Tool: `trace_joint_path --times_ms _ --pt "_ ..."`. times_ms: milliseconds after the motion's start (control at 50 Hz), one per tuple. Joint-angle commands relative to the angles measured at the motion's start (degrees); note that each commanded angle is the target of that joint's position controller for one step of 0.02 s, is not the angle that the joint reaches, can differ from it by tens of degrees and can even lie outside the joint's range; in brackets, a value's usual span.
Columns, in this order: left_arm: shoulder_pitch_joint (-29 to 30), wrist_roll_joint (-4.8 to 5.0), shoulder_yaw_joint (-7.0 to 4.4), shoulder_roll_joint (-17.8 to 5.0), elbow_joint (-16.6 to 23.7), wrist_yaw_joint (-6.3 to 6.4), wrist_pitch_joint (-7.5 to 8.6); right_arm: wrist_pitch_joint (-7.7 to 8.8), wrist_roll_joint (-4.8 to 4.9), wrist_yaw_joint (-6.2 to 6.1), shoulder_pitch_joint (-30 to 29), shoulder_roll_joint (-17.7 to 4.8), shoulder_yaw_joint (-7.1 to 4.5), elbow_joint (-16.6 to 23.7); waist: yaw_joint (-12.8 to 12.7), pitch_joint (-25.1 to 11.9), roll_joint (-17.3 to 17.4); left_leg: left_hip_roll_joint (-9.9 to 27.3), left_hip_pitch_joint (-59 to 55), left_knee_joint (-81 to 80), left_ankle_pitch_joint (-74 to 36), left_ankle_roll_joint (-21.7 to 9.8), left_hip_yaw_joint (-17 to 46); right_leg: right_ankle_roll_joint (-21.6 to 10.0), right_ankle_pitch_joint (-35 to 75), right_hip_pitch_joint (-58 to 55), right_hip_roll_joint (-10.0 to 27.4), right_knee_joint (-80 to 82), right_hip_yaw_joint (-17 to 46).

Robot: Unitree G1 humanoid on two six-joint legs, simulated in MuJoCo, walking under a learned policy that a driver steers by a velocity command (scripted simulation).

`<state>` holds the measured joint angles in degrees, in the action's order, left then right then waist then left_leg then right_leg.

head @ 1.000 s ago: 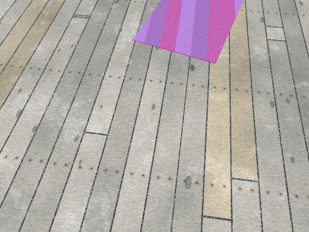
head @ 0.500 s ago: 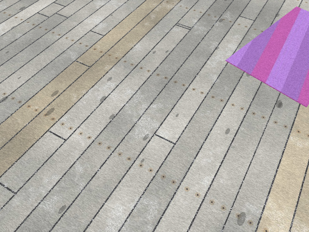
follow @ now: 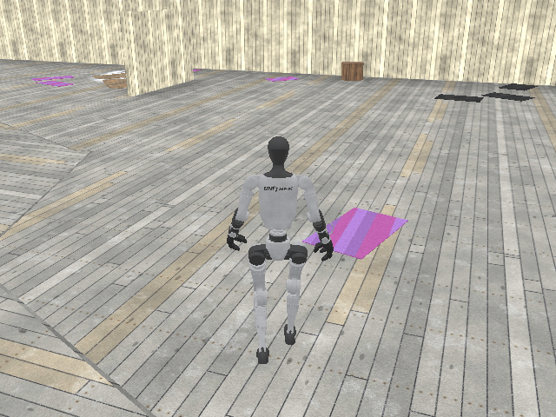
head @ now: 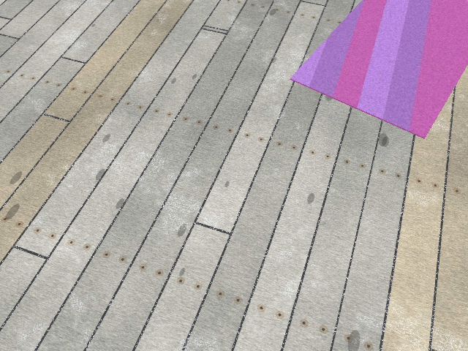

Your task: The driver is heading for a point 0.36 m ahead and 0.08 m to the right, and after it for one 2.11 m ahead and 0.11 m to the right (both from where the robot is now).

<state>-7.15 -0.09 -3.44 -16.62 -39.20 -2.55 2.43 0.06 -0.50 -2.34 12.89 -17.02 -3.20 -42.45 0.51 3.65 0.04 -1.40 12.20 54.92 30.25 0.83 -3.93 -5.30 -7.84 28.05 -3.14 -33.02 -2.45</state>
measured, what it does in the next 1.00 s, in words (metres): walks ahead, turning right: left foot, then right foot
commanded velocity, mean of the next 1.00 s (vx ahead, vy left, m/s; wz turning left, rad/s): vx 0.21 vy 0.00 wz -0.33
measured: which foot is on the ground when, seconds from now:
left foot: up 0.00-0.34, down 0.36-0.80, up 0.82-1.00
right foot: down 0.00-0.36, up 0.38-0.78, down 0.80-1.00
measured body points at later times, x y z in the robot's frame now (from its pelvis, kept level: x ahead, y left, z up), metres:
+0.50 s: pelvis +0.11 +0.05 +0.02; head +0.12 +0.07 +0.47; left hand +0.35 +0.26 -0.07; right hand +0.09 -0.26 -0.07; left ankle +0.12 +0.16 -0.72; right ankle +0.10 -0.10 -0.64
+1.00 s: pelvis +0.25 -0.07 +0.02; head +0.28 -0.09 +0.47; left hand +0.50 +0.11 -0.08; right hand +0.20 -0.36 -0.11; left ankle +0.27 +0.09 -0.64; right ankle +0.26 -0.19 -0.72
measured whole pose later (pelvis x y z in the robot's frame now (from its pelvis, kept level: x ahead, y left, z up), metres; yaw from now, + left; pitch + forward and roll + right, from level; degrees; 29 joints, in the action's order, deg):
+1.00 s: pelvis +0.25 -0.07 +0.02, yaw -19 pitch +2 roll +0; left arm -6.5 -1.3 -2.7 -13.5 -40.3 -0.7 1.9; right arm -1.1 0.9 -2.4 17.0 -17.6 -3.7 -45.3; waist 1.9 3.0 1.9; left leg 4.0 29.7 63.4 26.8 5.1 1.9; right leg -1.5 -8.4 18.8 1.2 -25.3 -5.3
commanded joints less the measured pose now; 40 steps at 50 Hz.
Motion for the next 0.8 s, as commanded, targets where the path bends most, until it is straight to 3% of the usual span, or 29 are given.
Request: trace_joint_path --times_ms 20,40,60,100,140,180,240,280,300,340,360,380,400,420,440,460,520,620,640,680,720,760,780,800 --pt "-6.5 0.33 -3.01 -10.5 4.6 1.69 -0.32 1.99 1.46 1.68 0.2 -8.1 -1.26 6.6 -3.9 -19.4 -4.6 -0.5 24.4 27.6 2.7 1.3 11.8 -16.9 16.7 -33.4 21.3 12.9 32.3" --pt "-3.7 1.02 -2.46 -8.5 4.6 1.85 -0.74 1.61 0.96 1.26 -1.1 -7.4 -1.25 6.5 -2.0 -12.4 1.1 1.8 24.5 21.8 -0.4 1.1 10.6 -13.3 9.5 -24.6 18.1 15.1 27.3" --pt "-1.5 1.37 -2.04 -7.2 5.1 2.23 -1.12 0.75 0.07 0.55 -1.7 -8.0 -1.66 6.5 -0.9 -9.1 0.9 3.3 22.7 16.3 -2.8 1.3 10.2 -11.2 4.4 -18.2 16.0 16.3 24.5" --pt "0.7 0.24 -2.48 -8.2 5.9 2.51 -1.87 -0.27 -0.23 0.45 0.4 -5.9 -1.28 6.0 1.1 -6.1 -3.7 2.4 16.3 8.0 -5.8 2.1 8.1 -9.6 1.3 -8.9 11.4 18.3 21.0" --pt "0.0 -0.16 -3.15 -9.6 6.0 3.02 -2.22 -0.22 -0.31 0.09 1.4 -4.5 -0.84 5.6 0.8 -7.6 -5.8 1.5 14.2 1.4 -6.1 3.5 7.4 -10.0 5.4 -8.2 10.6 17.5 19.9" --pt "-0.3 0.23 -3.6 -10.4 6.1 3.57 -2.67 -0.11 -0.32 -0.06 0.7 -4.2 -0.66 5.6 0.1 -9.8 -6.0 1.5 12.8 -3.4 -8.8 4.2 8.1 -9.4 2.8 -8.7 10.3 16.3 20.4" --pt "0.1 0.89 -3.7 -10.9 6.7 4.1 -3.36 0.5 0.17 0.52 -1.2 -5.0 -0.92 6.5 -0.8 -11.2 -8.6 0.8 10.9 -8.7 -11.6 4.1 7.4 -8.0 -17.6 -7.2 9.5 17.6 24.4" --pt "-0.4 0.95 -3.57 -10.9 7.0 3.97 -3.52 1.51 0.66 1.06 -1.5 -5.3 -1.13 6.9 -1.0 -10.9 -9.6 0.1 9.1 -12.8 -10.2 3.0 6.7 -7.2 -23.6 -6.9 9.6 17.0 26.9" --pt "-0.7 1.06 -3.44 -10.7 7.0 3.86 -3.58 2.12 0.91 1.3 -1.2 -5.1 -1.24 6.9 -0.7 -10.5 -9.5 -0.3 7.1 -16.0 -10.0 2.2 6.3 -6.7 -25.4 -6.4 9.5 16.3 27.6" --pt "0.1 1.37 -2.91 -9.3 7.3 3.8 -3.83 3.22 1.3 1.58 3.2 -4.7 -1.7 5.4 2.6 -9.0 -8.1 -0.1 -2.5 -27.3 -14.4 -0.2 5.4 -3.9 -29.4 -1.2 6.8 13.1 27.2" --pt "0.4 1.34 -2.16 -6.6 7.7 3.78 -3.69 3.54 0.97 1.16 7.7 -7.4 -2.63 4.5 4.4 -8.3 -3.3 7.1 -9.6 -33.4 -9.0 -2.9 12.2 -0.4 -30.8 6.2 3.3 4.1 23.2" --pt "0.5 1.47 -0.95 -1.5 9.2 3.51 -3.04 3.35 -0.51 0.9 10.6 -12.4 -3.69 4.0 3.8 -8.0 10.7 20.3 -13.8 -40.5 7.7 -8.3 31.1 2.8 -27.4 16.7 -4.5 -14.3 10.8" --pt "2.2 1.34 -1.66 -5.0 11.4 3.12 -1.74 4.02 -2.17 1.58 8.1 -14.3 -4.16 4.7 2.3 -2.6 14.3 25.2 -7.9 -45.7 17.1 -13.7 44.6 2.8 -22.6 23.5 -0.8 -23.6 12.4" --pt "0.9 1.45 -2.53 -7.9 10.4 2.83 -1.38 4.44 -1.22 1.18 4.4 -11.0 -3.49 5.9 0.7 0.0 11.3 23.9 -6.7 -45.3 16.6 -13.2 40.3 3.1 -17.5 24.9 1.3 -27.8 13.3" --pt "-1.4 1.2 -2.96 -8.7 8.6 2.64 -1.46 4.59 -0.1 0.79 2.7 -8.5 -2.85 6.2 0.0 0.2 9.4 20.7 -7.7 -44.6 11.0 -10.9 33.5 4.2 -13.3 24.7 1.9 -29.6 12.3" --pt "-2.5 0.88 -3.05 -8.2 7.5 2.58 -1.45 4.52 0.39 0.54 2.5 -7.5 -2.53 6.3 0.1 -0.9 8.4 18.4 -9.0 -44.3 5.5 -8.9 28.1 5.1 -10.3 24.0 2.5 -31.3 11.1" --pt "-0.4 1.0 -2.27 -5.0 7.6 1.92 -1.17 5.17 -0.35 0.31 6.3 -6.5 -2.03 4.9 2.1 -0.5 7.2 15.9 -8.5 -45.4 -8.5 -8.0 16.6 6.8 -2.3 22.8 4.1 -34.4 8.7" --pt "4.9 1.42 -1.41 -3.1 9.2 0.91 -0.94 4.85 -0.43 0.68 9.3 -7.6 -2.38 2.7 4.8 0.9 7.2 16.1 -11.4 -46.2 -19.3 -8.7 7.2 8.2 3.0 21.6 5.8 -23.2 6.4" --pt "6.4 1.3 -0.89 -1.9 9.5 0.61 -0.68 4.63 -0.3 0.8 9.6 -7.5 -2.26 2.0 5.3 1.8 6.7 15.5 -9.9 -46.0 -23.1 -8.9 5.5 8.1 3.6 18.7 5.8 -18.5 5.6" --pt "9.0 1.02 0.08 0.5 10.3 -0.15 0.0 3.88 0.61 1.01 10.2 -8.0 -2.19 0.3 5.4 2.9 6.6 14.6 -7.2 -44.7 -31.0 -9.0 3.1 7.5 2.9 11.7 5.0 -9.8 2.2" --pt "9.7 0.85 -0.02 -0.2 10.5 -0.76 0.67 3.21 1.95 1.45 11.7 -10.1 -2.66 -1.2 5.0 1.9 8.0 15.2 -7.4 -41.9 -38.9 -9.3 3.9 6.1 0.7 5.0 3.4 -4.4 -0.7" --pt "6.0 0.93 -1.22 -2.9 9.5 -0.79 1.33 2.97 2.66 1.64 10.5 -11.3 -2.91 -1.9 1.6 -1.1 9.2 15.5 -9.6 -36.1 -51.6 -7.9 5.1 3.6 2.6 -2.9 1.5 2.4 -0.1" --pt "-0.9 0.48 -2.2 -4.8 7.1 -0.35 1.55 3.13 2.97 1.56 9.1 -10.9 -2.72 -1.9 -2.4 -5.0 8.2 13.8 -9.2 -29.7 -58.2 -6.3 3.9 1.7 9.4 -12.3 0.2 8.1 -0.6" --pt "-7.3 -0.4 -3.13 -7.7 5.2 0.53 1.51 3.75 2.56 1.61 9.5 -9.1 -2.1 -1.8 -5.4 -9.8 7.1 11.1 -3.7 -21.4 -54.9 -3.8 2.5 0.1 19.8 -24.9 2.8 8.5 1.2"
Velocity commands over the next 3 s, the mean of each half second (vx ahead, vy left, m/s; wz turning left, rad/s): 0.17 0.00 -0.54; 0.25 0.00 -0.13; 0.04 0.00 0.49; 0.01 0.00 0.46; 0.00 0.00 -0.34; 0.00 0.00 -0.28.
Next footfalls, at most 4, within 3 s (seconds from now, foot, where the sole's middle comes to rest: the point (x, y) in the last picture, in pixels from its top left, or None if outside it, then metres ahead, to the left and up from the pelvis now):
0.36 left None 0.16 0.15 -0.76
0.80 right None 0.30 -0.21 -0.76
1.24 left None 0.39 0.03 -0.76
1.74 right None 0.38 -0.19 -0.76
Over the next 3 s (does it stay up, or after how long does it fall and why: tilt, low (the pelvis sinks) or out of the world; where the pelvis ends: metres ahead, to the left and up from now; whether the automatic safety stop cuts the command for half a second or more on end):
stays up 0.33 -0.07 0.02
